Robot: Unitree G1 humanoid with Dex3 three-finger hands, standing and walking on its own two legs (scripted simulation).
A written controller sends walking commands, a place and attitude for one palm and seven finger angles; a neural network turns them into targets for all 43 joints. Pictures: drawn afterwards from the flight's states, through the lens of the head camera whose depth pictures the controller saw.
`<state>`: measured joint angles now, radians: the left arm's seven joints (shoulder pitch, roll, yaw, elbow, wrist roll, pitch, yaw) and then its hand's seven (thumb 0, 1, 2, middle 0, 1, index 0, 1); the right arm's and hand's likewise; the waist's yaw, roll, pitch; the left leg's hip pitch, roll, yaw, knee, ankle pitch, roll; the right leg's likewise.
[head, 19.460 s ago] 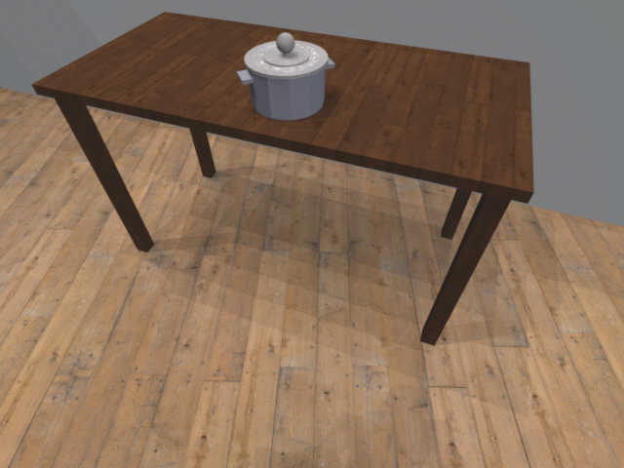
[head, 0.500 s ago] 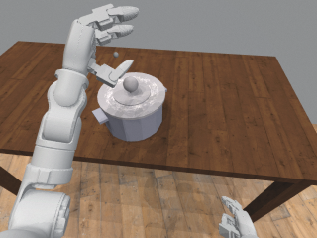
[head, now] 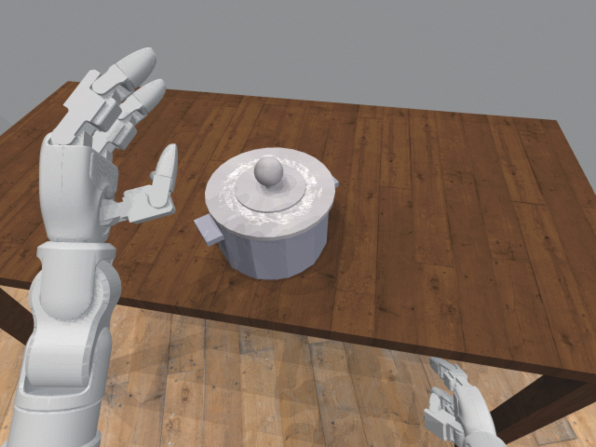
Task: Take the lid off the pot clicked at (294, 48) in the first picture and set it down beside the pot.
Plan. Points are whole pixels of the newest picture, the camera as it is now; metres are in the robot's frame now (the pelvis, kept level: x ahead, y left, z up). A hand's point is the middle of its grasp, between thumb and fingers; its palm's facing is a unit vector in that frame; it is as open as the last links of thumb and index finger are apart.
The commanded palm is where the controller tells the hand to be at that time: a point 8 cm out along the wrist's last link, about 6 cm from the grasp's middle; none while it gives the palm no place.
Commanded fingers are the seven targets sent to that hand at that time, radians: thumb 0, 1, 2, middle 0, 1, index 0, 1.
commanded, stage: draw the hand back to the body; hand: left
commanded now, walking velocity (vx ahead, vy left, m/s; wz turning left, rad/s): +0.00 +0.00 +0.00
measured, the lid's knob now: (268, 171) +0.47 +0.09 +0.12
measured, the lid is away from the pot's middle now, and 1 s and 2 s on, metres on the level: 0.01 0.01 0.01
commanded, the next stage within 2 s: come to a stop and stand still in 1.06 s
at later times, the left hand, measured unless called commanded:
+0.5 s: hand (94, 252) +0.23 +0.20 +0.23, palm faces +0.31 -0.91 -0.27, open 7.5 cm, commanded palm +0.18 +0.25 +0.22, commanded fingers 0.00 0.90 0.90 -0.20 -0.30 -0.20 -0.30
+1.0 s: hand (39, 337) +0.17 +0.24 +0.19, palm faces +0.42 -0.82 -0.38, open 7.4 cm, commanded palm +0.11 +0.28 +0.20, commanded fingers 0.00 0.90 0.90 -0.20 -0.30 -0.20 -0.30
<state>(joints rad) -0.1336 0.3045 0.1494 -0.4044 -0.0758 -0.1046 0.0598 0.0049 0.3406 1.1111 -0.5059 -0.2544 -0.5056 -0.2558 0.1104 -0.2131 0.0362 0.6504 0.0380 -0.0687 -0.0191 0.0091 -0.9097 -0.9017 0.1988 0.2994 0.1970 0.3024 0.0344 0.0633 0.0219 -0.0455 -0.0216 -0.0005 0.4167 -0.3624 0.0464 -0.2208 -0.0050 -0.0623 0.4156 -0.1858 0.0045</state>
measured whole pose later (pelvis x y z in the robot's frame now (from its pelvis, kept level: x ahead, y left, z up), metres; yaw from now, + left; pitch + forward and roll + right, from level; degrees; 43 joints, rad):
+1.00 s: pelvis -0.02 +0.00 +0.00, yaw +0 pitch -3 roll -2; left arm 0.51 0.36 0.33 -0.56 -0.08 -0.12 0.10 0.02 0.89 0.90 -0.21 -0.30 -0.21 -0.30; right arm 0.18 -0.21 0.03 0.63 0.03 -0.15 -0.03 0.01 -0.91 -0.90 0.20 0.30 0.20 0.30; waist 0.06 0.08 -0.01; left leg -0.06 -0.02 0.00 0.49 -0.39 0.05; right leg -0.22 0.00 -0.06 0.45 -0.18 0.00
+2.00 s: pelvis -0.02 +0.00 -0.01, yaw -3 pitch -1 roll +0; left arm 0.23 0.16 0.00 1.00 0.01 0.03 0.05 0.01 0.93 0.90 -0.20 -0.30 -0.20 -0.30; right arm 0.28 -0.13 0.01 1.06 -0.02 0.00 -0.05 0.02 -0.93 -0.90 0.20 0.30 0.20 0.30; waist -0.01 0.00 0.08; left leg -0.11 -0.03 0.10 0.51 -0.40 0.05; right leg -0.33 -0.01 0.01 0.57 -0.23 0.01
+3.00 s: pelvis -0.02 +0.03 -0.01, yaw -4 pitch -2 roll -1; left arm 0.29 0.16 0.00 1.05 0.01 0.03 0.05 0.01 0.91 0.90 -0.20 -0.30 -0.20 -0.30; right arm 0.31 -0.09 0.01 1.10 -0.01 -0.01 -0.05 0.00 -0.91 -0.90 0.20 0.30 0.20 0.30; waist 0.00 -0.04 0.07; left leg -0.07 -0.04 0.11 0.49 -0.40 0.08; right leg -0.29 -0.02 0.03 0.52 -0.20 0.04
